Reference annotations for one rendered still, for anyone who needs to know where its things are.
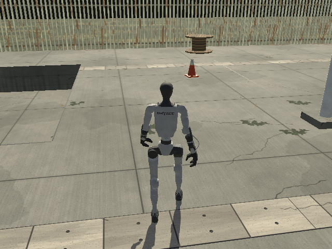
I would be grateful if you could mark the robot right hand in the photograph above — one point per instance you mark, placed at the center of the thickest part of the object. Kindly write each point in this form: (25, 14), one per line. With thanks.
(194, 160)

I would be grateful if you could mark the right robot upper arm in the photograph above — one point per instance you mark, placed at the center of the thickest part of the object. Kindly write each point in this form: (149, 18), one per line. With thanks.
(184, 118)

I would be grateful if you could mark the left robot upper arm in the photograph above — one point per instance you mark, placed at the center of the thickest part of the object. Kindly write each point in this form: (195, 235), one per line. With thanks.
(147, 117)

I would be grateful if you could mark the robot left hand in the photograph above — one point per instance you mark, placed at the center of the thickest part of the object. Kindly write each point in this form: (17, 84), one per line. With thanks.
(144, 144)

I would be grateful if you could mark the right robot thigh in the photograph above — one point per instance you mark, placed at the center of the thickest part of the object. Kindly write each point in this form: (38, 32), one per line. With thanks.
(178, 155)

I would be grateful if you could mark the robot right forearm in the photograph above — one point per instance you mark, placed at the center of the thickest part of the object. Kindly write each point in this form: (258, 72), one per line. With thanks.
(190, 142)

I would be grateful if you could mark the robot right shin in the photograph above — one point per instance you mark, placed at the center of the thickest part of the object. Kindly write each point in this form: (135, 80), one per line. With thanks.
(178, 180)

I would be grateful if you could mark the robot left forearm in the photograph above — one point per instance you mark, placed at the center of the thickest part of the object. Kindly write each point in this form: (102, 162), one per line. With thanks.
(143, 134)

